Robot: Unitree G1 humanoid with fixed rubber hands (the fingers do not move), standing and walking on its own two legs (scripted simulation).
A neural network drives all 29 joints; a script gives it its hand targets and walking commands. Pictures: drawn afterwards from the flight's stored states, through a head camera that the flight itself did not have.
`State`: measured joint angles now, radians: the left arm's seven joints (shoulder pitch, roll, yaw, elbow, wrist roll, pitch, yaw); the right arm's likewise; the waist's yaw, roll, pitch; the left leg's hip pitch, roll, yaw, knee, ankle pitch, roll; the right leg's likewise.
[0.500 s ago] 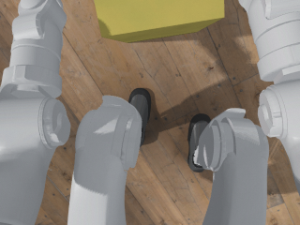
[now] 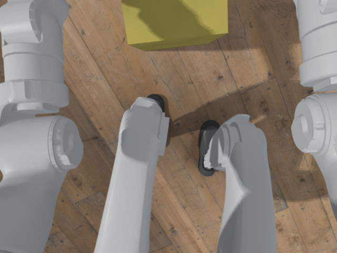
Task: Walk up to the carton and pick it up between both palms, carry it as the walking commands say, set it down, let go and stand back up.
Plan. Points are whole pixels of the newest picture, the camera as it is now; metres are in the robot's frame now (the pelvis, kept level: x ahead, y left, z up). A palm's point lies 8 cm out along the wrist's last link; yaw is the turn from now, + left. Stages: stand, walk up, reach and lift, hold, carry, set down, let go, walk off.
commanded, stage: set down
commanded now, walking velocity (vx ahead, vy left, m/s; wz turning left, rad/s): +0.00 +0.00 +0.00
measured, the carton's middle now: out of the picture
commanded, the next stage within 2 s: let go in 0.72 s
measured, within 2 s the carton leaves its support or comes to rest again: neither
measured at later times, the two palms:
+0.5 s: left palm out of the picture +0.50 +0.31 +0.02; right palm out of the picture +0.60 -0.08 +0.03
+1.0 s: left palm out of the picture +0.45 +0.29 +0.08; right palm out of the picture +0.52 -0.11 +0.09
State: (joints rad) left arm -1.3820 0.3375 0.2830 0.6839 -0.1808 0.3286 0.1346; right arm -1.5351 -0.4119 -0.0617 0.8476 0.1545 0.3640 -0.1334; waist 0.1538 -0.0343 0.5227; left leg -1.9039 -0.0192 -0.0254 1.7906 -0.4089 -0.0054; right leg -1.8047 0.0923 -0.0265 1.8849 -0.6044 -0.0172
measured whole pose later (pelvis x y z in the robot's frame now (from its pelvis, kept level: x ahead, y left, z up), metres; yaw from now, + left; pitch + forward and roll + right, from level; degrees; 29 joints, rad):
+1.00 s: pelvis +0.07 +0.03 +0.22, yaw +0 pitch +34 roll -3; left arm -0.71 0.25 0.25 0.63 0.07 0.20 -0.07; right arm -0.83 -0.15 -0.23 0.69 -0.09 0.24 -0.12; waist 0.08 -0.05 0.11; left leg -1.26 -0.04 -0.03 0.88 -0.21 0.03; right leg -1.16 0.07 0.05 0.92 -0.35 0.02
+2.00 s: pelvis +0.14 -0.02 +0.29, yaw +4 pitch -7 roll +1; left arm 0.24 0.20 0.05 0.42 0.05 0.18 -0.09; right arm 0.18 -0.16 -0.05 0.50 -0.02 0.13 0.03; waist 0.04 -0.05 0.14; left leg -0.10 -0.02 -0.04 0.48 -0.25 -0.01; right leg 0.00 0.06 0.02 0.48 -0.35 -0.06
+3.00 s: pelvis +0.14 +0.02 +0.29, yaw +1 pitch -3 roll +0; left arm 0.27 0.34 0.04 0.81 0.04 -0.01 0.02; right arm 0.20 -0.32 -0.04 0.90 -0.04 -0.01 -0.01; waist 0.00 -0.02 -0.06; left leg -0.18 -0.04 0.02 0.47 -0.24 0.04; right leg -0.08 0.03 0.08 0.45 -0.32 0.00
